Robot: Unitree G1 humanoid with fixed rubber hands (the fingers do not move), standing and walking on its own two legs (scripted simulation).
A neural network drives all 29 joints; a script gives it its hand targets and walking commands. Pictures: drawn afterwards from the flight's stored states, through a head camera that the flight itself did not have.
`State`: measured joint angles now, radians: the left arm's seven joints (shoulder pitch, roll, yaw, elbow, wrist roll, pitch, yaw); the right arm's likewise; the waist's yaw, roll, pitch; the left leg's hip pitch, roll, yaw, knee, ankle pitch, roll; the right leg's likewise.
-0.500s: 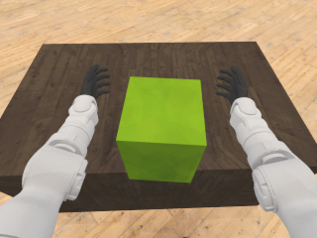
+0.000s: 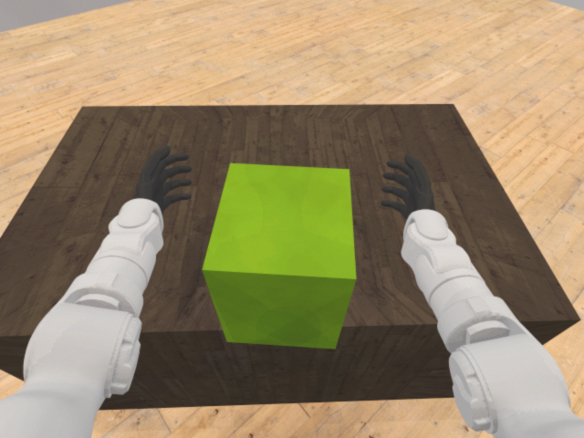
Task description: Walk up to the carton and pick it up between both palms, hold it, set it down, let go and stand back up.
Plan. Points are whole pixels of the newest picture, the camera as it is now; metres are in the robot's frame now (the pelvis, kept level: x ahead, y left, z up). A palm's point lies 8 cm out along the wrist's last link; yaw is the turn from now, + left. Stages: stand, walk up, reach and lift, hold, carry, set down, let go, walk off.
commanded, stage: set down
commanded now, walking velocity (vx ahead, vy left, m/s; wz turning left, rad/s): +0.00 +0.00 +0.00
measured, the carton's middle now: (285, 260) +0.43 +0.02 -0.05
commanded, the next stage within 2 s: none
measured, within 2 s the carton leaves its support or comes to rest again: neither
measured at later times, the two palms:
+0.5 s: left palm (139, 273) +0.35 +0.23 +0.03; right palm (417, 283) +0.33 -0.17 +0.04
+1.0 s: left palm (135, 336) +0.29 +0.23 -0.03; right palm (412, 348) +0.27 -0.16 -0.03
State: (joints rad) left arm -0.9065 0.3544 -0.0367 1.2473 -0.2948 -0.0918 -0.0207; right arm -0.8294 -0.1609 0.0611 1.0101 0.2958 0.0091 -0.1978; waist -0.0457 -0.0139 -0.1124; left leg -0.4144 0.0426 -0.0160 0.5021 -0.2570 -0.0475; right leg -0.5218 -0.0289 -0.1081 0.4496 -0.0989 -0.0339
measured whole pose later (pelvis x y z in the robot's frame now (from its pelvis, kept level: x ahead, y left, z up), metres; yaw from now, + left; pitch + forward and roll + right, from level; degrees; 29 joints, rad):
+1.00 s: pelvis +0.01 +0.02 -0.01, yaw -1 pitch +1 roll -1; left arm -0.17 0.23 -0.02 0.86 -0.18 -0.41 0.00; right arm -0.15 -0.07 -0.01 0.85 0.10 -0.43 -0.08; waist -0.02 0.00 0.02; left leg -0.27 0.04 0.00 0.62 -0.36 -0.02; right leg -0.37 -0.04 -0.09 0.54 -0.18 0.00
